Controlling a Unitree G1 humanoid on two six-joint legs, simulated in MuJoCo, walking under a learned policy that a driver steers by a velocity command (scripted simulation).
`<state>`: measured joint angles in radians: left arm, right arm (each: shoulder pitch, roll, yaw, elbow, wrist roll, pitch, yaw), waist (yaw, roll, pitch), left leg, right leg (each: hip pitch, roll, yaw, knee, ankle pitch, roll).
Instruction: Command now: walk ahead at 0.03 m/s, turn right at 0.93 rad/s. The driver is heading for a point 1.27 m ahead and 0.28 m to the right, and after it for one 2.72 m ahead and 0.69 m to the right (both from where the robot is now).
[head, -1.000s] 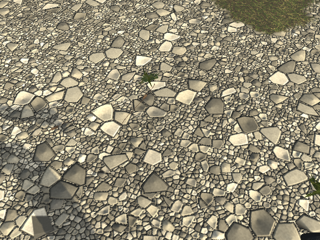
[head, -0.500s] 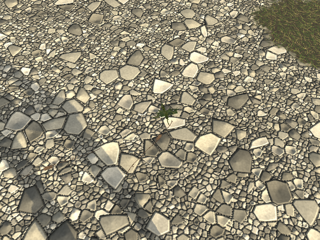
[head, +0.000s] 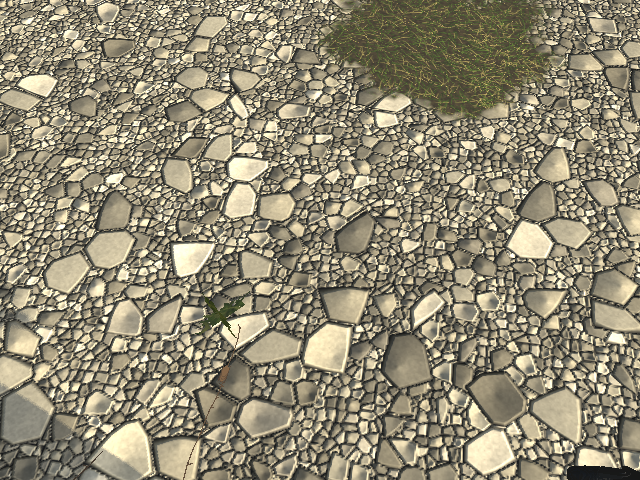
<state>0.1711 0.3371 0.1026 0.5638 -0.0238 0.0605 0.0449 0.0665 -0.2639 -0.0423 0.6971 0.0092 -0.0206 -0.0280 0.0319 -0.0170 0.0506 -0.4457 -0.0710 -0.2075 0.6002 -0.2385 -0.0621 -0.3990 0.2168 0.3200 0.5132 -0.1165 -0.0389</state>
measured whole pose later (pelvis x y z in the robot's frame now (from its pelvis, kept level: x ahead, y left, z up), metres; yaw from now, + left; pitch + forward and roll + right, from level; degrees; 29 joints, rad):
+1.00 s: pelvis +0.03 +0.01 +0.00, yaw -22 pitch +2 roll -1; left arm 0.09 0.27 0.07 0.68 0.00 0.03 0.03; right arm 0.20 -0.29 -0.08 0.66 0.03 0.07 0.02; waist -0.02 -0.03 0.04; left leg -0.35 0.05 0.09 0.70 -0.35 -0.01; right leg -0.25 -0.08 -0.21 0.58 -0.35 0.00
